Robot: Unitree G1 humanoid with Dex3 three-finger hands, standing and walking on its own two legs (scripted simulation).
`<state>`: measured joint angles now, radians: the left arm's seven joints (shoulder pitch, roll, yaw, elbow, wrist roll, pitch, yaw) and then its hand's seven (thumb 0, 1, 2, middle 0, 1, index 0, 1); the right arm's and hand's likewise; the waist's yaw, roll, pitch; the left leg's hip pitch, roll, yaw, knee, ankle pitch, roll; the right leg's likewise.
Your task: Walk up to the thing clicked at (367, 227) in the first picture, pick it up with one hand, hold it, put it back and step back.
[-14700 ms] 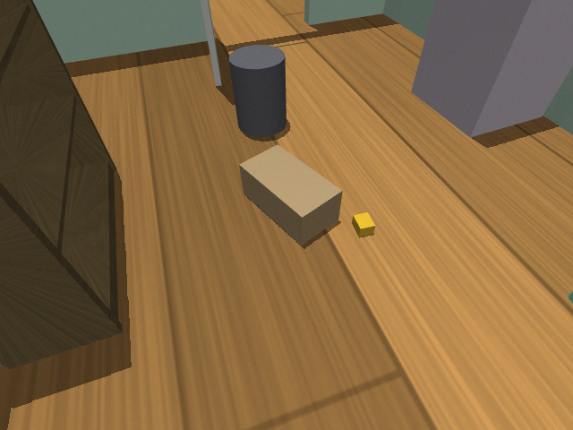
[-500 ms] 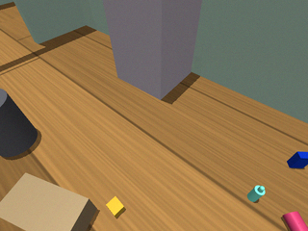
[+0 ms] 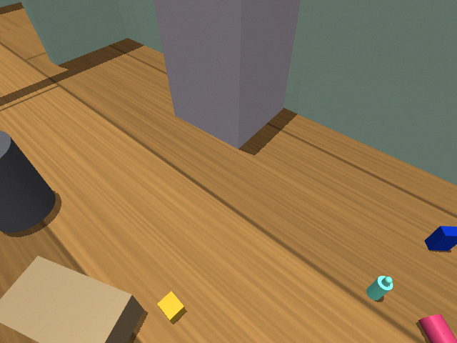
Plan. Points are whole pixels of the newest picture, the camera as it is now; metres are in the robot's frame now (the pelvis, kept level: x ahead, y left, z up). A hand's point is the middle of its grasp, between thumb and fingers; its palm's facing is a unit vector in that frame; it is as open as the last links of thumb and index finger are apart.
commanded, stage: stand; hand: left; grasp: from above
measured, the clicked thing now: (171, 307) +0.41 +0.26 -0.75
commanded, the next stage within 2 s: rise first in 0.76 s
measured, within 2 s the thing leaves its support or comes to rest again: neither
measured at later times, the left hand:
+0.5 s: hand out of the picture +0.07 +0.26 -0.16, palm faces -0.04 -0.94 -0.34, open 7.4 cm
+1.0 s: hand out of the picture +0.12 +0.25 -0.16, palm faces +0.03 -0.94 -0.33, open 7.6 cm
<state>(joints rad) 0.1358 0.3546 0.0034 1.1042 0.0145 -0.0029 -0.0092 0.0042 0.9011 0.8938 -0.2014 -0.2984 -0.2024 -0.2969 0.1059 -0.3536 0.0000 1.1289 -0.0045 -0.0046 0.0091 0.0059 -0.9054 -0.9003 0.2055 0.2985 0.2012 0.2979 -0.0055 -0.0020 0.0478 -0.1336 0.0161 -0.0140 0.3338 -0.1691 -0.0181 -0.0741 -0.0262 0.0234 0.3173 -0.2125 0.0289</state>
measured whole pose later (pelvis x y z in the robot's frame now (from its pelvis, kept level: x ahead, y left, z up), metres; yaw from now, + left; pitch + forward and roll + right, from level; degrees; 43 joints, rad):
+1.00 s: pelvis -0.01 +0.00 -0.01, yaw +1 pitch +3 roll +0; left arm 0.03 0.32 0.08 1.06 0.02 -0.03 0.00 0.01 0.81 0.89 -0.20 -0.44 -0.20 -0.44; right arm 0.18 -0.32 0.00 0.91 0.04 -0.03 -0.02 0.01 -0.93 -0.91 0.20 0.30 0.20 0.30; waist -0.01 0.01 0.05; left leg -0.32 0.01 -0.03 0.49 -0.22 -0.02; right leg -0.25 -0.03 0.01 0.47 -0.27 0.03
